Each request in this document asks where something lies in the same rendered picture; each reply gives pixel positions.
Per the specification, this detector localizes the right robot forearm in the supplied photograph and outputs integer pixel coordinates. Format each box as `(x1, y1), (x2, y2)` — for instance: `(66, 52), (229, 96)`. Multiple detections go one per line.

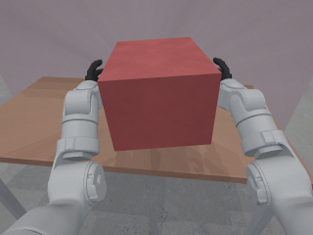
(217, 78), (312, 195)

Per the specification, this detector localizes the left robot hand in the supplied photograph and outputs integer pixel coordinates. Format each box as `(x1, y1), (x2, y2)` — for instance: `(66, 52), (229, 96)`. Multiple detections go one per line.
(85, 59), (103, 82)

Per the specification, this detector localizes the right robot hand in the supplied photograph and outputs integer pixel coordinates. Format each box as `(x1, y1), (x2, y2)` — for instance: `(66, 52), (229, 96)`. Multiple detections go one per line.
(213, 57), (232, 81)

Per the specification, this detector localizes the robot right upper arm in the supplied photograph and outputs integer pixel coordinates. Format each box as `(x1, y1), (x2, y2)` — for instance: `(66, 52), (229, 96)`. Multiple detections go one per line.
(246, 155), (313, 235)

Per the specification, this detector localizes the left robot forearm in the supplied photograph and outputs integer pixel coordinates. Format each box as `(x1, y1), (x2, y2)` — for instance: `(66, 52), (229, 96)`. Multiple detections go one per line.
(47, 80), (103, 200)

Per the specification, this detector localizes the robot left upper arm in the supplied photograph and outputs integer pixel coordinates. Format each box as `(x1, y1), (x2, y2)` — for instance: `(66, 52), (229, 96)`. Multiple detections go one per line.
(1, 161), (107, 235)

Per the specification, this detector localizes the table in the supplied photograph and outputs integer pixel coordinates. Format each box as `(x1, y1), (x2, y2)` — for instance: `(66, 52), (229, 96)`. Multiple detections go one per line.
(0, 76), (313, 235)

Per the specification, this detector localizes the carton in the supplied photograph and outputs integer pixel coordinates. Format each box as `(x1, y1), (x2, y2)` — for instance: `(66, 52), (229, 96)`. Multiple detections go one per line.
(97, 37), (222, 152)

